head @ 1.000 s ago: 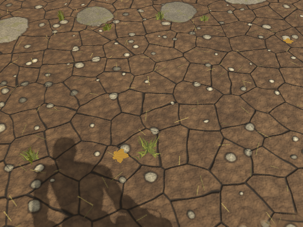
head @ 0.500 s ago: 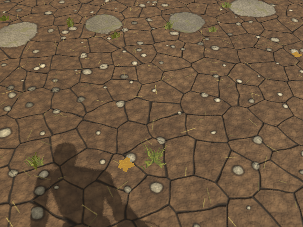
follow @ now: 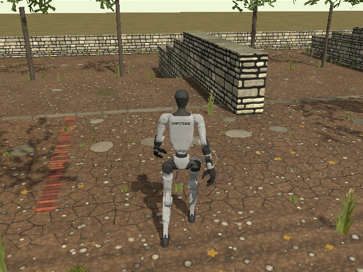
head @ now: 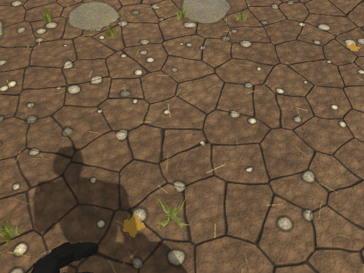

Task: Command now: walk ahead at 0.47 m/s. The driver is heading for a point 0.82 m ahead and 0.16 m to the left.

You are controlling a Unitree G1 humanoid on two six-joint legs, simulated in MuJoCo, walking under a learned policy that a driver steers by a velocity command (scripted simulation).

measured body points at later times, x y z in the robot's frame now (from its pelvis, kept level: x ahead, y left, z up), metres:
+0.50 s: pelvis +0.29 +0.02 +0.01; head +0.32 +0.04 +0.46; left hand +0.24 +0.29 -0.13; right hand +0.50 -0.21 -0.08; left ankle +0.44 +0.13 -0.71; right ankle +0.13 -0.10 -0.71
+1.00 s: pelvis +0.57 +0.03 +0.02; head +0.59 +0.03 +0.47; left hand +0.78 +0.25 -0.08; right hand +0.52 -0.24 -0.11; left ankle +0.44 +0.14 -0.71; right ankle +0.75 -0.11 -0.69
